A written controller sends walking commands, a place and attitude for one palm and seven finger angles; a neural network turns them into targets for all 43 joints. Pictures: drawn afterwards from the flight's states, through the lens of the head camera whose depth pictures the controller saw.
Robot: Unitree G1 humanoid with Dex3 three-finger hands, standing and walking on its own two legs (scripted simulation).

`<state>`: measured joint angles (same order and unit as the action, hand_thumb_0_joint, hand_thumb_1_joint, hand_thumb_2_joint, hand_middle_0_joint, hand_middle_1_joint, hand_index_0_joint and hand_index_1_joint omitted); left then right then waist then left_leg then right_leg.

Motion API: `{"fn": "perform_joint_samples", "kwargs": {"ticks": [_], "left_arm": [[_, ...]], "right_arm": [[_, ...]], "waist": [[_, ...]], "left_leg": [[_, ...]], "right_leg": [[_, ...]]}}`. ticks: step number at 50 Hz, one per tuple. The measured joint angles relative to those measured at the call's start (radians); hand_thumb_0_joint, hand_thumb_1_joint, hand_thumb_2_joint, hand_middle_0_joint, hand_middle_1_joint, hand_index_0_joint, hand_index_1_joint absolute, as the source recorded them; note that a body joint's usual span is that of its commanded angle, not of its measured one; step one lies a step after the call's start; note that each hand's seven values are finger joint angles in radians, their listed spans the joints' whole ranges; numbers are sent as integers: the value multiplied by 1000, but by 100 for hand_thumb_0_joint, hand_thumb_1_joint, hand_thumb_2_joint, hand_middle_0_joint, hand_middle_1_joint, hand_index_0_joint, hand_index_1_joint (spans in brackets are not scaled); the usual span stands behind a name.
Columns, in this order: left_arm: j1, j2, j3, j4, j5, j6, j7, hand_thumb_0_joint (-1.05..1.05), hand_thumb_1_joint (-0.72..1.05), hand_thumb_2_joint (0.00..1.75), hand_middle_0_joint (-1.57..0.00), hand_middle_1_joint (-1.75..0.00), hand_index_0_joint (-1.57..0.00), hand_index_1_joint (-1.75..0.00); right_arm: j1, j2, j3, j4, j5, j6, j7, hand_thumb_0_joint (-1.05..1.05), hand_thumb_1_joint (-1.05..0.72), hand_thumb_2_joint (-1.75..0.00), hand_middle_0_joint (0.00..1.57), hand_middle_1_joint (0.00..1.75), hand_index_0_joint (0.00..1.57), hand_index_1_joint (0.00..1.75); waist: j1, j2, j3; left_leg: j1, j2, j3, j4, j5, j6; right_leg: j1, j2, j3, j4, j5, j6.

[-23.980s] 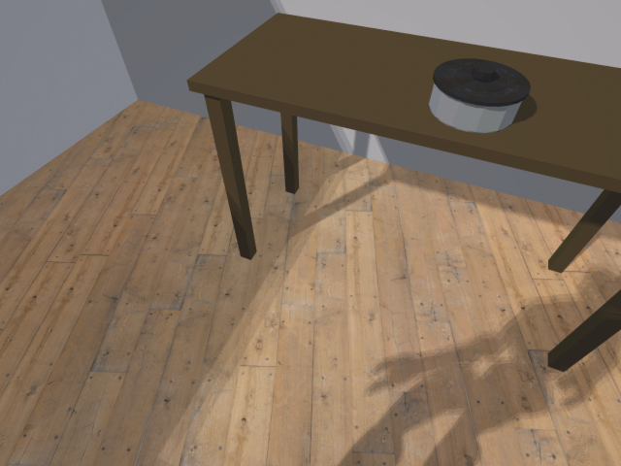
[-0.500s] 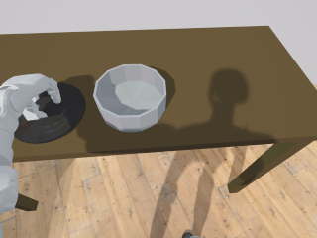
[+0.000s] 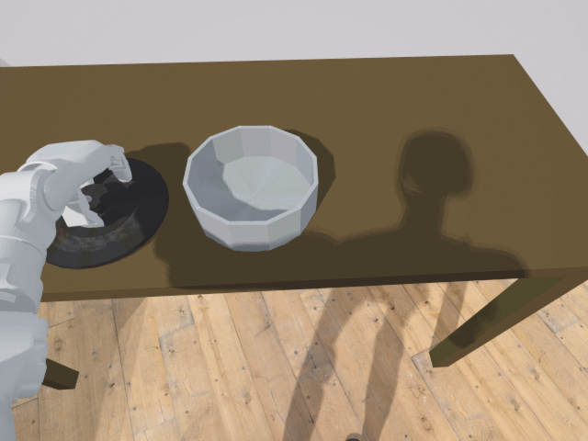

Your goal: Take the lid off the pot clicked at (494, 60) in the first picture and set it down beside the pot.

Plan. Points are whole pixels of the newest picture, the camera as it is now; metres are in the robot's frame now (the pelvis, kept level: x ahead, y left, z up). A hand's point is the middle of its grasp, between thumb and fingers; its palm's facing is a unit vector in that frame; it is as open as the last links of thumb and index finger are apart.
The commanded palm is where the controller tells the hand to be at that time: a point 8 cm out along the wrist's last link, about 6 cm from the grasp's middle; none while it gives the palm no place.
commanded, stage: open the fingers wide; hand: left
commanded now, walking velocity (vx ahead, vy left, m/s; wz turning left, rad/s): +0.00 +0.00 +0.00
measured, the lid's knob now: (93, 199) +0.44 +0.30 +0.05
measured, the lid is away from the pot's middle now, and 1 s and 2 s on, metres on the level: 0.24 0.24 0.24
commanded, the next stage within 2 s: raise the empty hand in 0.24 s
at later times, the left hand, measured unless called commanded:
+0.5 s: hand (88, 194) +0.43 +0.29 +0.08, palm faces -0.39 -0.07 -0.92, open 11.0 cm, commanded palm +0.43 +0.29 +0.14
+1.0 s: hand (69, 163) +0.44 +0.29 +0.13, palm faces -0.34 -0.06 -0.94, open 11.0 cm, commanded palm +0.43 +0.29 +0.19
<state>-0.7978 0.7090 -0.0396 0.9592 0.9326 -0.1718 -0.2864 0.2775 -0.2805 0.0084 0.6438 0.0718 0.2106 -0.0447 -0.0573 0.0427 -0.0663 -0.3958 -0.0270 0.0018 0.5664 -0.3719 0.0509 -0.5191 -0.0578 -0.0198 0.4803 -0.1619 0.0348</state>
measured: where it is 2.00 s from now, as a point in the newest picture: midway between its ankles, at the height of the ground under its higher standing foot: outside the picture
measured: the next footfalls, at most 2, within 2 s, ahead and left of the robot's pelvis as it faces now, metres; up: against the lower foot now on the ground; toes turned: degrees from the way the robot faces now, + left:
none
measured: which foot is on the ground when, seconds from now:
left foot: down 0.00-1.00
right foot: down 0.00-1.00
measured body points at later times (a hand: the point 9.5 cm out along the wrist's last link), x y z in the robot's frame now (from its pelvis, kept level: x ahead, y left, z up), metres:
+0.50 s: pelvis +0.00 +0.00 +0.00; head +0.07 -0.01 +0.45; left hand +0.44 +0.29 +0.13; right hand +0.07 -0.27 -0.13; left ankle -0.07 +0.09 -0.73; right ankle +0.04 -0.16 -0.73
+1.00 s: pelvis +0.01 +0.00 +0.01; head +0.06 -0.01 +0.46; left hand +0.45 +0.29 +0.18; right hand +0.09 -0.26 -0.12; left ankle -0.07 +0.09 -0.73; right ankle +0.04 -0.16 -0.73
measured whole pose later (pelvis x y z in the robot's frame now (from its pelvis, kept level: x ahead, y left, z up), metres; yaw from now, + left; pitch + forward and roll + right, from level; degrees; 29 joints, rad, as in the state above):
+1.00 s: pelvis +0.01 +0.00 +0.01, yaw +1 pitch +8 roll -1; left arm -0.81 0.73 -0.03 0.84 0.91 -0.10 -0.36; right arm 0.26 -0.29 0.02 0.64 0.08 0.18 -0.04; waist -0.06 0.06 -0.04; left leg -0.27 -0.03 -0.01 0.46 -0.33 0.05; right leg -0.39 -0.06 -0.03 0.38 -0.13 0.04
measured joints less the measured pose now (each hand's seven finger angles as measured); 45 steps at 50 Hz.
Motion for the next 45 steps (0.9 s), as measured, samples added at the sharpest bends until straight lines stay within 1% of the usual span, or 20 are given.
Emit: {"fn": "perform_joint_samples", "kwargs": {"ticks": [4,9,15,23,26,30,33,42,45], "left_arm": [[-1,2,5,-2,5,4,-1,0,0,76,-50,-87,-43,-80],[28,-1,19,-30,2,1,0,0,-3,75,-47,-84,-42,-78],[22,-3,17,-21,1,5,4,0,-5,77,-45,-81,-42,-77],[48,5,40,-58,5,-1,-4,0,-6,78,-44,-78,-42,-75],[55,8,50,-70,-2,1,0,0,-6,78,-44,-76,-42,-75],[38,13,28,-66,-5,24,-13,0,-7,78,-43,-75,-43,-75],[38,15,33,-83,-10,25,-25,0,-7,78,-43,-75,-43,-74],[1,21,8,-98,-17,48,-58,0,-7,78,-43,-74,-43,-74],[-2,19,13,-116,-22,49,-62,0,-7,78,-43,-74,-43,-74]], "right_arm": [[-2,2,1,-2,0,-2,1,0,-91,-90,20,30,20,30],[2,2,-3,-4,-2,-2,4,0,-91,-90,20,30,20,30],[1,1,0,3,0,-1,5,0,-91,-90,20,30,20,30],[-2,-1,-4,-3,-2,-5,0,0,-91,-90,20,30,20,30],[-1,-2,-4,-2,-2,-9,-3,0,-91,-90,20,30,20,30],[-5,-4,-3,1,3,-12,0,0,-91,-90,20,30,20,30],[-9,-6,-1,0,4,-15,-2,0,-91,-90,20,30,20,30],[-18,-5,3,-1,6,-21,1,0,-91,-90,20,30,20,30],[-18,-6,4,-2,6,-24,3,0,-91,-90,20,30,20,30]], "waist": [[-3,-1,2],[-6,4,1],[-3,2,4],[-8,3,11],[-9,4,10],[-6,5,14],[-6,7,18],[-1,10,25],[-1,12,25]], "left_leg": [[0,1,0,-3,0,-2],[9,3,0,-12,1,-3],[15,5,-2,-15,1,-5],[27,6,-3,-27,7,-6],[40,6,-5,-37,11,-7],[55,6,-7,-47,15,-6],[67,4,-9,-56,19,-5],[98,-1,-12,-83,31,-2],[108,-3,-13,-93,35,-1]], "right_leg": [[-1,1,0,0,-1,0],[6,3,0,-6,-2,1],[11,4,-1,-7,-3,4],[24,6,-3,-19,2,4],[38,6,-5,-30,6,5],[55,5,-7,-41,10,4],[68,3,-9,-50,13,4],[99,-1,-12,-74,21,3],[109,-3,-12,-83,24,3]]}}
